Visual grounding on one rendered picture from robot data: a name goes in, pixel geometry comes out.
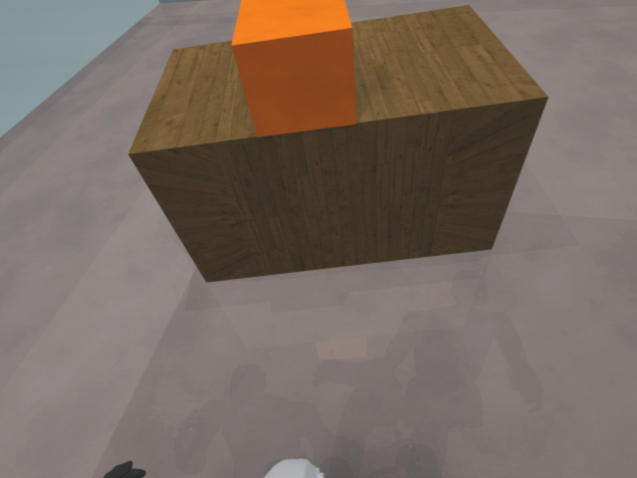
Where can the carton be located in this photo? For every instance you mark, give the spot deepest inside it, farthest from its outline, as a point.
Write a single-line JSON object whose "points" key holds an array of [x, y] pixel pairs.
{"points": [[295, 61]]}

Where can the pedestal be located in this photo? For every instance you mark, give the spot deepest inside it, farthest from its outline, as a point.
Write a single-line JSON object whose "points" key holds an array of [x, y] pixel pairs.
{"points": [[445, 117]]}

